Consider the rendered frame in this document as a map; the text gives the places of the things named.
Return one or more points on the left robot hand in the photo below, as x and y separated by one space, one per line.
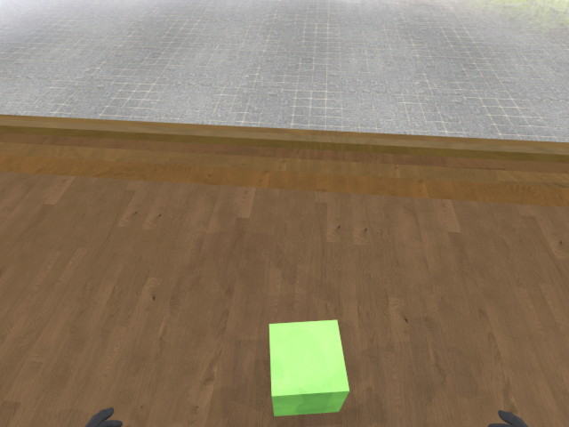
98 420

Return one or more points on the carton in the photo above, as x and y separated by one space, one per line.
308 373

